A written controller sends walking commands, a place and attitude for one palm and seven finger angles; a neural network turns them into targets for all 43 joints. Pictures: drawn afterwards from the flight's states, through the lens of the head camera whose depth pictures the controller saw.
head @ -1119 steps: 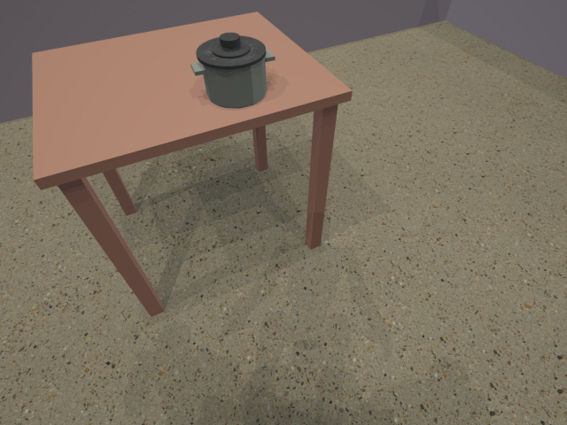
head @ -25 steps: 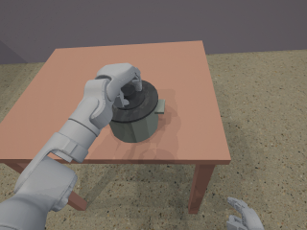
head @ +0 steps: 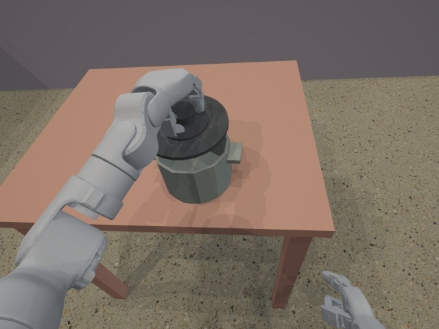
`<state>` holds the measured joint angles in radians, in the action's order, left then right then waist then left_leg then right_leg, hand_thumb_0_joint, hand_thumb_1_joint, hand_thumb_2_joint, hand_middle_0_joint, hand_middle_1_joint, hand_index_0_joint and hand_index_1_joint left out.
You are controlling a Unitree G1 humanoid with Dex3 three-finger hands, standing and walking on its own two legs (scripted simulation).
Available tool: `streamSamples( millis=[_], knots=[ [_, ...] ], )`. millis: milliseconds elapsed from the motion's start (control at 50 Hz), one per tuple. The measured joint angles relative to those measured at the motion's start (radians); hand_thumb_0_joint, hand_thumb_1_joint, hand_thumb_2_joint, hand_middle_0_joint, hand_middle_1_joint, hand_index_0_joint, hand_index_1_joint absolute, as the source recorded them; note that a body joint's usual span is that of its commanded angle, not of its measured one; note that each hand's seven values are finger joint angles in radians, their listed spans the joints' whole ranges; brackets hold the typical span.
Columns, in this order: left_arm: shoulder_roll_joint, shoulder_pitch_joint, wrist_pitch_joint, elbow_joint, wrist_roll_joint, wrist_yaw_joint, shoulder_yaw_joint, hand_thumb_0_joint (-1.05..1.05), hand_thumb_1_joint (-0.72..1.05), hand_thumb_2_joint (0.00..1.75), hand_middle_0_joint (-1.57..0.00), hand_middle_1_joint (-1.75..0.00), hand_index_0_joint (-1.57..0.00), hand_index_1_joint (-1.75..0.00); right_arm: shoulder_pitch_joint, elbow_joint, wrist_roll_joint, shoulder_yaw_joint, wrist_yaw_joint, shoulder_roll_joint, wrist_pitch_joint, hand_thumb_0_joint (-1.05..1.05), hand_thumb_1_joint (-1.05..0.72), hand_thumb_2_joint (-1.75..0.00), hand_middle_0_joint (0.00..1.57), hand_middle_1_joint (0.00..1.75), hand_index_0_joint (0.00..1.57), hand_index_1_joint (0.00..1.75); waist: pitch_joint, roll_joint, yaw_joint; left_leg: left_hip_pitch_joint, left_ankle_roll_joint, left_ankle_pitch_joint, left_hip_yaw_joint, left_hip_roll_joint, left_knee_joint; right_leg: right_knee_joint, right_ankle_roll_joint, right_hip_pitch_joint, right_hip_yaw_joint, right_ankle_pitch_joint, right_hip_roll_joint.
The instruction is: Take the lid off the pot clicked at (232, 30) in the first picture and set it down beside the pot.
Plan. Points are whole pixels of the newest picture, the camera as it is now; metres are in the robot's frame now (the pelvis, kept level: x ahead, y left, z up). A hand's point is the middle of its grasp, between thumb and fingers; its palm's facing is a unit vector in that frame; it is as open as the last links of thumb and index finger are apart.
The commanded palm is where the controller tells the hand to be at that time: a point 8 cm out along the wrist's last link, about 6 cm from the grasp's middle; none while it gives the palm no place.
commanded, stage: lift the lid straight up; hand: left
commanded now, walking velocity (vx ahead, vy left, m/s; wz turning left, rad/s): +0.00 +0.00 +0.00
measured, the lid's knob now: (181, 113) +0.46 +0.10 +0.17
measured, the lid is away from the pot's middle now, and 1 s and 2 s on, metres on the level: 0.01 0.03 0.11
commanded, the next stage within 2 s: move the lid sideways beside the pot in 1.14 s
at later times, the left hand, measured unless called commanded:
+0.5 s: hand (178, 95) +0.43 +0.08 +0.23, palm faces -0.16 -0.06 -0.99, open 7.9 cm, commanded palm +0.41 +0.10 +0.31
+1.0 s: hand (171, 71) +0.44 +0.09 +0.26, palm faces -0.13 -0.07 -0.99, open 7.9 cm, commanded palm +0.42 +0.10 +0.35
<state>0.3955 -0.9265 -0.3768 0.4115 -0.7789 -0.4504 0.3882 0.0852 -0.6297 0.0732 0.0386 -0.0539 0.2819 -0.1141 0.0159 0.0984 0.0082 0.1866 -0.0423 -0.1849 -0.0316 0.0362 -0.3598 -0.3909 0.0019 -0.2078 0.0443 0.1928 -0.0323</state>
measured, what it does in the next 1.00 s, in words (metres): stands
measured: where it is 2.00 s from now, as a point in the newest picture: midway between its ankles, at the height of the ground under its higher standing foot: outside the picture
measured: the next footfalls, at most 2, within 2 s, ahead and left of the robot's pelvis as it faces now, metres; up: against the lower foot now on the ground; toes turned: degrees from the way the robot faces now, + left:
none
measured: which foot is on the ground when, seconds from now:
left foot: down 0.00-1.00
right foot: down 0.00-1.00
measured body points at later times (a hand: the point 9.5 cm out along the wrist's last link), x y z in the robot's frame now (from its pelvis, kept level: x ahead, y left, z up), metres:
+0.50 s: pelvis +0.00 +0.00 +0.00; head +0.01 -0.04 +0.45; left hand +0.43 +0.09 +0.28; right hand +0.18 -0.22 -0.11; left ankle +0.00 +0.09 -0.75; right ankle +0.01 -0.12 -0.75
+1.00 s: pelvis +0.00 +0.00 +0.00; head +0.02 -0.04 +0.45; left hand +0.45 +0.09 +0.32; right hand +0.19 -0.23 -0.11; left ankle +0.00 +0.09 -0.75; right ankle +0.01 -0.12 -0.75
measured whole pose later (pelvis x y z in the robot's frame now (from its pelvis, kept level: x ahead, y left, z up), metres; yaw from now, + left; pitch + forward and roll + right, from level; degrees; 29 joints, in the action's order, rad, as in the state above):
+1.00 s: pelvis +0.00 +0.00 +0.00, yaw +0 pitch +1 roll +0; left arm 0.43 -1.16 -0.39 0.48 -0.78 -0.52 0.38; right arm 0.10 -0.63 0.09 0.05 -0.04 0.30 -0.08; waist 0.01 0.10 0.01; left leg 0.19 -0.05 -0.16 -0.03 0.04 -0.33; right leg -0.37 0.00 -0.21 0.04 0.18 -0.04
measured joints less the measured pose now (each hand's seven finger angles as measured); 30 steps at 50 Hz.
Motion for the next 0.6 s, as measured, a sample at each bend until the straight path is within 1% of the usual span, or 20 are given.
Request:
streamSamples(
  millis=[100,220,420,500,600],
  knots=[
    [0.012,-0.016,-0.003,-0.015,0.0,-0.014,0.011,0.01,0.14,0.92,-0.67,-0.85,-0.68,-0.85,0.004,0.003,0.002,-0.001,-0.001,0.002,0.003,0.01,-0.9,-0.9,0.2,0.3,0.2,0.3,0.003,-0.001,0.001,-0.002,-0.001,0.003,0.003,0.002,0.002,0.002,0.0,0.003,0.002,-0.002,-0.002],
    [0.007,-0.049,-0.002,-0.016,0.006,-0.021,0.024,0.01,0.14,0.93,-0.68,-0.85,-0.68,-0.85,0.005,-0.003,0.004,0.001,-0.004,0.003,0.008,0.01,-0.9,-0.9,0.2,0.3,0.2,0.3,0.003,0.001,0.005,-0.001,-0.002,0.006,0.005,0.005,0.003,0.001,0.002,0.003,0.005,-0.003,-0.005],
    [0.004,-0.093,0.006,0.008,0.005,-0.023,0.004,0.01,0.14,0.93,-0.68,-0.85,-0.69,-0.85,0.008,-0.003,0.003,0.01,-0.002,-0.004,0.008,0.01,-0.9,-0.9,0.2,0.3,0.2,0.3,-0.002,0.004,0.0,-0.001,-0.003,0.013,-0.002,0.005,0.014,0.006,0.002,-0.003,-0.003,-0.009,-0.004],
    [0.003,-0.114,0.006,0.019,0.005,-0.024,0.006,0.01,0.14,0.93,-0.68,-0.85,-0.69,-0.85,0.013,-0.003,0.005,0.01,-0.002,-0.001,0.01,0.01,-0.9,-0.9,0.2,0.3,0.2,0.3,-0.003,0.006,0.0,-0.001,-0.002,0.015,-0.001,0.005,0.016,0.006,0.002,-0.004,-0.003,-0.01,-0.005],
    [0.008,-0.136,0.007,0.037,0.007,-0.029,-0.008,0.0,0.14,0.93,-0.68,-0.85,-0.69,-0.85,0.016,-0.005,0.005,0.01,0.005,0.003,0.015,0.01,-0.9,-0.9,0.2,0.3,0.2,0.3,-0.003,0.005,-0.003,-0.001,-0.002,0.016,-0.003,0.004,0.021,0.009,0.001,-0.006,-0.005,-0.011,-0.003]
  ],
)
